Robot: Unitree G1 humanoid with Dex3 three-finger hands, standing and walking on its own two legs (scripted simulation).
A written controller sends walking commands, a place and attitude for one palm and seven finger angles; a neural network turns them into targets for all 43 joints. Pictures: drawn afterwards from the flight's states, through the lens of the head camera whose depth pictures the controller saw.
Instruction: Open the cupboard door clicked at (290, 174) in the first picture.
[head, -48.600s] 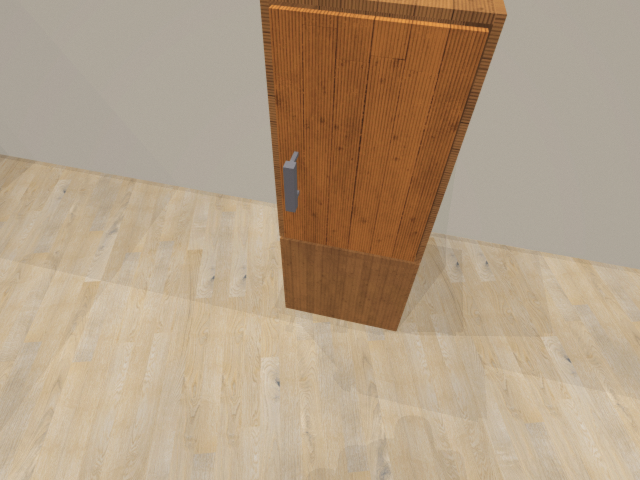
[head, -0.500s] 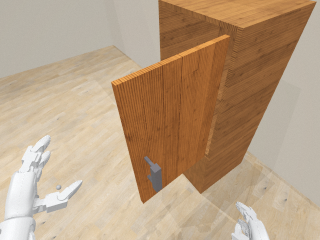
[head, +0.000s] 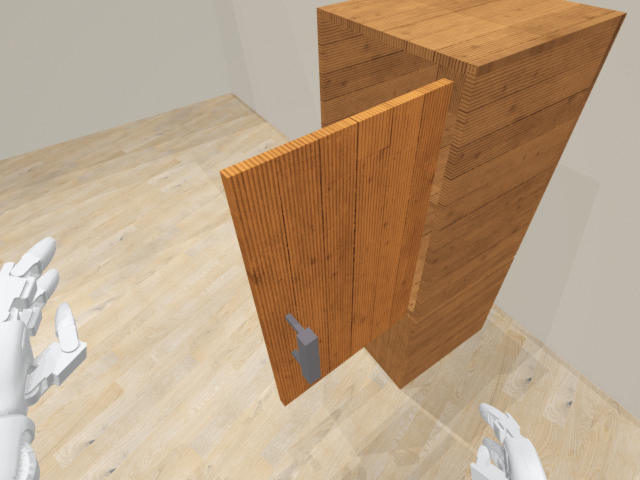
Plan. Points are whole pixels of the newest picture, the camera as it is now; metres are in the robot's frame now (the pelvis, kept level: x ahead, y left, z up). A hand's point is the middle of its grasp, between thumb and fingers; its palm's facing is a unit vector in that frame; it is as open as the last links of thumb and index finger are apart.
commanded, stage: draw the hand back to the body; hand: left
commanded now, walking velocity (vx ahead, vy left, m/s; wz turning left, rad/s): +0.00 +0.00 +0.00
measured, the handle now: (301, 348) +0.36 +0.09 -0.11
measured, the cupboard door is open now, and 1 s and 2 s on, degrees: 94 94 94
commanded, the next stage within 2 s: step back with the hand held close in 0.10 s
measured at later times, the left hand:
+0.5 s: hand (70, 357) +0.18 +0.27 +0.15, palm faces +0.36 -0.78 -0.51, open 7.4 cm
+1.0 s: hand out of the picture +0.10 +0.30 +0.15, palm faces +0.45 -0.74 -0.50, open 7.4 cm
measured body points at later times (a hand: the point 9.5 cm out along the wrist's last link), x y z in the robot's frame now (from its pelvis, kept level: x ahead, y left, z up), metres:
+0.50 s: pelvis -0.02 +0.01 +0.00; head -0.01 -0.01 +0.45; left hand +0.15 +0.30 +0.18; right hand +0.15 -0.24 -0.09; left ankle -0.01 +0.11 -0.74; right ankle -0.02 -0.11 -0.74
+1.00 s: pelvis -0.10 +0.02 -0.02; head -0.08 +0.04 +0.43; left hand +0.07 +0.33 +0.18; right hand +0.08 -0.21 -0.09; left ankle -0.01 +0.11 -0.74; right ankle -0.03 -0.10 -0.74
